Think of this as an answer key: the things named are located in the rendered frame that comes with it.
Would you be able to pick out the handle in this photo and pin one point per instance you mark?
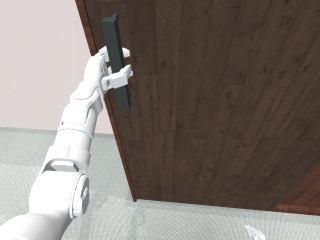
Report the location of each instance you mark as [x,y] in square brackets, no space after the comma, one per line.
[111,32]

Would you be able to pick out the robot left forearm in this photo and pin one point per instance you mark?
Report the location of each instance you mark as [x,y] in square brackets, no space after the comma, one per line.
[70,151]

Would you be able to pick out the robot left upper arm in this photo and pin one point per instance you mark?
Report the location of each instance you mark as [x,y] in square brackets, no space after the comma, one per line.
[58,198]

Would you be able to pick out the wardrobe door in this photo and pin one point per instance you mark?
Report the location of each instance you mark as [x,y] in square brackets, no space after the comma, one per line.
[306,193]
[225,97]

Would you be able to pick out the right robot hand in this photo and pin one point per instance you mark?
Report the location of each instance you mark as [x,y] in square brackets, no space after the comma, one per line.
[253,233]

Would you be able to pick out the left robot hand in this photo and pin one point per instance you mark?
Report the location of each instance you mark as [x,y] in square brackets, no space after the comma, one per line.
[96,70]

